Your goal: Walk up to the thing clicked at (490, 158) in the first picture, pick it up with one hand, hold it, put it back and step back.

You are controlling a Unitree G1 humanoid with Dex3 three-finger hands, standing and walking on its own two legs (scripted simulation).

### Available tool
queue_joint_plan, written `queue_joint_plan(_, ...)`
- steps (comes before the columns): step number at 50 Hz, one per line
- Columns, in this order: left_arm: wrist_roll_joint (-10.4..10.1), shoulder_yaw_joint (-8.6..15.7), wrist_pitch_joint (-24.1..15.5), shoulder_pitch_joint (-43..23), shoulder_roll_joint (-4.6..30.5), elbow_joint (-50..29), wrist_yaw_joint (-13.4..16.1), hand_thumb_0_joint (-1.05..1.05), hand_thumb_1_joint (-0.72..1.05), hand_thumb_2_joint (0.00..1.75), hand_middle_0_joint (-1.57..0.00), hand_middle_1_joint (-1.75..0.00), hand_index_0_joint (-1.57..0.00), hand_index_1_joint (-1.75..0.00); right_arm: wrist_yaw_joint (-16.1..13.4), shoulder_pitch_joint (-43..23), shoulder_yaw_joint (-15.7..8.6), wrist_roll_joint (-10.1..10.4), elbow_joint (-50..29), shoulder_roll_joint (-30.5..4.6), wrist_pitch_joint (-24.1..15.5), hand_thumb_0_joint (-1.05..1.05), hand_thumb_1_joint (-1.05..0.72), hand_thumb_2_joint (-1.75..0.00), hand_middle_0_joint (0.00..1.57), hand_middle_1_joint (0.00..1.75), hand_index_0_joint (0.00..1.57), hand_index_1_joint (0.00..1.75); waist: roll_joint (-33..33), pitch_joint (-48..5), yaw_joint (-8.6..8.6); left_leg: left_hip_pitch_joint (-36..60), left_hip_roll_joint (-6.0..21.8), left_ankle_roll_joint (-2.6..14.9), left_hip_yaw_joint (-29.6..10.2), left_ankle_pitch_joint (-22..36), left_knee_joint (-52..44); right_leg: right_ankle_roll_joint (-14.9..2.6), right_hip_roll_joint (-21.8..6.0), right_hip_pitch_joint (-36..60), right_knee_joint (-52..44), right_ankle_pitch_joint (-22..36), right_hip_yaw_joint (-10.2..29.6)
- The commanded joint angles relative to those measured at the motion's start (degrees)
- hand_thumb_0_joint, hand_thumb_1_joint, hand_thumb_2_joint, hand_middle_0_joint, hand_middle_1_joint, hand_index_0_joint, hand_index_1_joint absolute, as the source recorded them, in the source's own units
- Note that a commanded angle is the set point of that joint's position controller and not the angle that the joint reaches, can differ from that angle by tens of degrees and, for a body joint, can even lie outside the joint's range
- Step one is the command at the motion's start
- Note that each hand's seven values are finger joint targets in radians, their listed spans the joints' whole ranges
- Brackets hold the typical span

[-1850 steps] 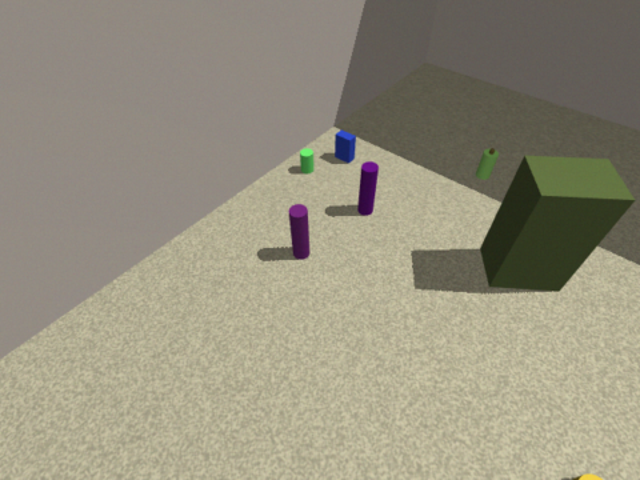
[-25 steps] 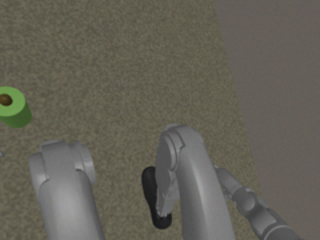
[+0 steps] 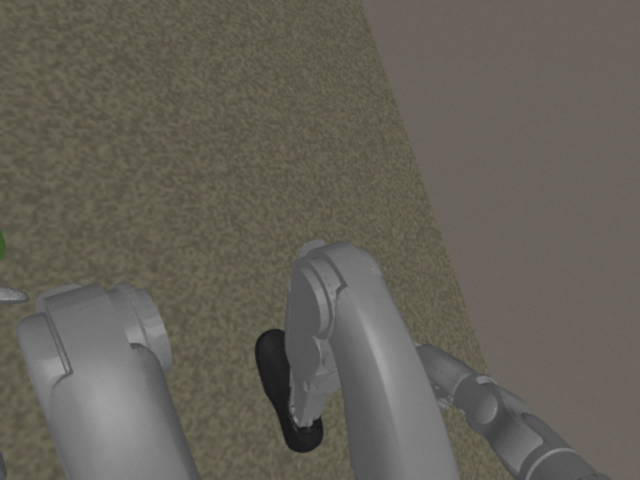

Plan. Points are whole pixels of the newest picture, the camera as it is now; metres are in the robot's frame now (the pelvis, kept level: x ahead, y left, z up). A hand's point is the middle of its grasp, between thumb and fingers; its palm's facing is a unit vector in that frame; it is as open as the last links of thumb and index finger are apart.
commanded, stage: rest palm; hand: left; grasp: from the side
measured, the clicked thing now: out of the picture +0.43 +0.29 -0.20
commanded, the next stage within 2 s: close in 0.14 s
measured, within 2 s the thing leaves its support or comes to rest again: leaves its support in 1.18 s
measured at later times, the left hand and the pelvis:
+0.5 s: hand out of the picture +0.42 +0.28 -0.17, palm faces +0.33 -0.94 +0.00, open 13.4 cm; pelvis +0.00 +0.00 +0.00, yaw -1 degrees
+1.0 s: hand out of the picture +0.44 +0.29 -0.17, palm faces +0.36 -0.93 +0.00, open 9.4 cm; pelvis +0.00 +0.00 +0.00, yaw -2 degrees
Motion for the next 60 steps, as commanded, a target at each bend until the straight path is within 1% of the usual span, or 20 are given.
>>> queue_joint_plan(1,0.56,2.05,-5.88,-12.13,10.92,-6.09,3.46,0.0,-0.45,0.1,-0.04,-0.07,-0.04,-0.06,-1.02,-0.09,-6.31,-0.73,-1.97,-19.29,0.25,0.0,-0.91,-0.9,0.2,0.3,0.2,0.3,27.45,-27.97,-5.37,20.82,3.07,-0.27,5.88,1.39,-18.96,-4.31,1.14,11.45,-9.75,5.91,-9.14)
queue_joint_plan(5,3.05,2.5,-7.22,-11.21,12.68,-5.17,6.15,0.0,-0.38,0.13,-0.03,-0.06,-0.03,-0.06,-0.99,-0.91,-5.85,-1.56,-2.28,-19.33,1.1,0.0,-0.9,-0.9,0.2,0.3,0.2,0.3,30.7,-25.76,-5.08,21.78,3.63,-0.76,5.9,2.19,-19.97,-4.57,1.1,11.19,-9.22,6.24,-9.39)
queue_joint_plan(7,4.16,2.23,-7.6,-10.92,12.85,-4.67,7.15,0.0,-0.27,0.16,-0.07,-0.05,-0.05,-0.06,-0.81,-1.12,-5.69,-1.8,-2.56,-19.56,1.57,0.0,-0.89,-0.9,0.2,0.3,0.2,0.3,31.3,-25.57,-5.41,22.19,3.86,-1.07,5.26,2.49,-20.47,-4.6,1.07,11.01,-8.66,6.47,-9.91)
queue_joint_plan(12,3.63,1.87,-8.71,-10.89,12.06,-6.5,8.29,0.0,-0.22,0.19,-0.09,-0.06,-0.07,-0.08,-0.65,-1.06,-5.3,-2.33,-2.33,-19.78,1.8,0.0,-0.9,-0.91,0.2,0.3,0.2,0.3,30.98,-29.01,-6.49,24.91,3.95,-0.98,5.17,6.33,-18.9,-4.24,1.38,13.31,-8.71,10.14,-9.85)
queue_joint_plan(14,3.17,1.08,-8.82,-11.75,10.65,-6.57,8.8,0.0,-0.07,0.28,-0.24,-0.21,-0.22,-0.22,-0.49,-0.52,-5.1,-2.54,-1.95,-19.86,1.78,0.0,-0.89,-0.9,0.2,0.3,0.2,0.3,30.27,-29.97,-7.65,25.39,3.86,-0.9,4.8,7.27,-18.34,-4.03,1.56,14.04,-8.84,11.29,-10.15)
queue_joint_plan(18,3.37,-0.52,-8.65,-13.99,11.16,-6.26,9.53,0.0,0.01,0.4,-0.34,-0.32,-0.33,-0.33,-0.43,-0.27,-4.83,-2.4,-1.21,-19.89,1.84,0.0,-0.89,-0.9,0.2,0.3,0.2,0.3,29.44,-28.84,-8.68,23.43,3.76,-0.45,5.02,5.27,-17.66,-3.88,1.69,13.58,-9.73,10.41,-10.1)
queue_joint_plan(21,4.15,-0.86,-8.29,-13.31,11.71,-5.36,9.95,0.0,0.1,0.47,-0.39,-0.39,-0.38,-0.39,-0.44,-0.4,-4.51,-2.33,-1.35,-19.59,2.01,0.0,-0.88,-0.9,0.2,0.3,0.2,0.3,29.29,-28.17,-8.14,23.0,3.81,-0.53,4.87,4.97,-18.12,-4.05,1.8,13.43,-9.76,10.01,-10.46)
queue_joint_plan(26,4.46,0.67,-7.92,-11.91,12.6,-4.06,11.41,0.0,0.29,0.57,-0.48,-0.47,-0.47,-0.47,-0.43,-0.75,-4.12,-2.59,-1.92,-19.44,2.72,0.0,-0.87,-0.89,0.2,0.3,0.2,0.3,29.84,-28.01,-7.04,23.13,3.84,-0.74,4.79,5.89,-18.54,-4.2,1.95,14.11,-9.77,10.42,-10.72)
queue_joint_plan(29,4.8,0.31,-7.34,-12.42,12.34,-3.32,11.97,0.0,0.36,0.66,-0.57,-0.57,-0.56,-0.58,-0.5,-1.3,-4.41,-2.38,-2.16,-19.46,2.97,0.0,-0.86,-0.89,0.2,0.3,0.2,0.3,28.9,-25.63,-7.51,21.59,3.95,-0.45,4.94,3.76,-18.89,-4.2,1.87,12.63,-10.32,8.86,-10.7)
queue_joint_plan(31,4.88,0.01,-7.29,-13.59,12.19,-3.31,12.02,0.0,0.44,0.71,-0.64,-0.64,-0.63,-0.64,-0.52,-0.95,-4.22,-2.51,-1.96,-19.31,3.01,0.0,-0.87,-0.89,0.2,0.3,0.2,0.3,28.54,-26.48,-8.34,21.29,3.87,-0.26,4.86,3.42,-18.53,-4.03,2.01,13.45,-10.66,8.98,-10.73)
queue_joint_plan(34,5.04,0.12,-7.49,-14.18,13.19,-4.23,12.19,0.0,0.53,0.79,-0.72,-0.72,-0.71,-0.72,-0.56,-0.86,-4.15,-2.52,-2.25,-19.19,3.07,0.0,-0.86,-0.89,0.2,0.3,0.2,0.3,28.35,-27.66,-8.2,21.74,4.03,-0.11,4.87,3.61,-18.26,-4.07,2.27,13.74,-10.8,9.16,-10.58)
queue_joint_plan(37,5.31,-0.12,-7.55,-15.27,13.24,-3.8,12.3,0.0,0.44,0.87,-0.83,-0.85,-0.82,-0.85,-0.54,-1.06,-4.33,-2.44,-2.04,-19.53,3.14,0.0,-0.87,-0.89,0.2,0.3,0.2,0.3,29.04,-26.3,-8.71,22.09,4.31,-0.38,4.09,2.4,-19.12,-4.16,2.12,12.17,-10.29,8.26,-10.92)
queue_joint_plan(45,5.58,-0.17,-7.51,-16.69,13.17,-3.86,12.71,0.0,0.46,1.06,-1.01,-1.07,-1.01,-1.07,-0.52,-0.69,-4.23,-2.64,-1.91,-19.42,3.42,0.0,-0.87,-0.89,0.2,0.3,0.2,0.3,29.3,-26.96,-9.14,22.81,4.34,-0.33,4.18,4.64,-18.75,-4.02,2.02,13.29,-10.6,10.15,-10.6)
queue_joint_plan(47,5.79,0.07,-7.59,-16.96,14.18,-4.35,12.77,0.0,0.46,1.12,-1.09,-1.14,-1.08,-1.15,-0.5,-0.79,-4.33,-2.64,-1.92,-19.63,3.56,0.0,-0.88,-0.9,0.2,0.3,0.2,0.3,30.39,-27.08,-8.78,23.3,4.47,-0.54,4.16,4.65,-19.17,-4.18,1.9,13.12,-10.36,9.87,-10.61)
queue_joint_plan(48,5.85,-0.49,-7.52,-16.26,13.13,-4.04,12.69,0.0,0.45,1.15,-1.11,-1.18,-1.1,-1.18,-0.38,-0.83,-4.37,-2.63,-2.15,-19.62,3.64,0.0,-0.88,-0.9,0.2,0.3,0.2,0.3,30.79,-26.57,-8.66,23.41,4.49,-0.67,4.04,4.62,-19.61,-4.22,1.9,13.22,-10.26,9.86,-10.66)
queue_joint_plan(49,5.62,0.58,-7.19,-14.9,13.46,-3.48,12.82,0.0,0.46,1.18,-1.14,-1.21,-1.14,-1.22,-0.41,-0.4,-4.3,-2.65,-1.84,-19.44,3.72,0.0,-0.88,-0.9,0.2,0.3,0.2,0.3,30.2,-27.76,-8.23,23.69,4.53,-0.58,4.11,5.62,-19.1,-4.19,2.11,14.09,-10.43,10.78,-10.57)
queue_joint_plan(51,5.42,-0.48,-7.37,-15.33,11.88,-4.67,12.69,0.0,0.51,1.24,-1.13,-1.24,-1.11,-1.26,-0.3,-0.71,-4.32,-2.64,-2.53,-19.7,3.82,0.0,-0.9,-0.9,0.2,0.3,0.2,0.3,30.33,-28.44,-8.5,24.64,4.54,-0.81,3.83,7.32,-19.28,-4.14,1.88,14.44,-10.08,11.99,-10.81)
queue_joint_plan(52,5.67,0.58,-7.17,-14.68,14.09,-5.03,12.73,0.0,0.5,1.23,-1.16,-1.25,-1.14,-1.27,-0.42,-0.49,-4.41,-2.49,-2.06,-19.79,3.96,0.0,-0.9,-0.9,0.2,0.3,0.2,0.3,31.46,-28.27,-7.67,24.87,4.62,-0.88,3.91,7.54,-19.52,-4.35,1.86,14.01,-9.73,11.85,-10.69)
queue_joint_plan(53,5.74,0.59,-7.1,-15.47,14.64,-5.7,12.62,0.0,0.5,1.25,-1.18,-1.28,-1.16,-1.3,-0.41,-0.27,-4.43,-2.45,-1.94,-19.69,4.18,0.0,-0.9,-0.9,0.2,0.3,0.2,0.3,31.95,-28.47,-7.83,24.86,4.59,-0.86,4.06,7.26,-19.52,-4.39,1.88,13.98,-9.89,11.59,-10.64)
queue_joint_plan(60,4.97,0.62,-6.09,-16.2,12.93,-11.82,12.42,0.0,0.41,1.28,-1.24,-1.36,-1.23,-1.37,-0.18,0.32,-5.53,-1.97,-2.14,-19.31,4.18,0.0,-0.9,-0.9,0.2,0.3,0.2,0.3,33.73,-31.15,-7.15,25.78,4.54,-0.96,4.8,7.56,-20.0,-4.46,1.7,15.01,-10.08,11.95,-10.15)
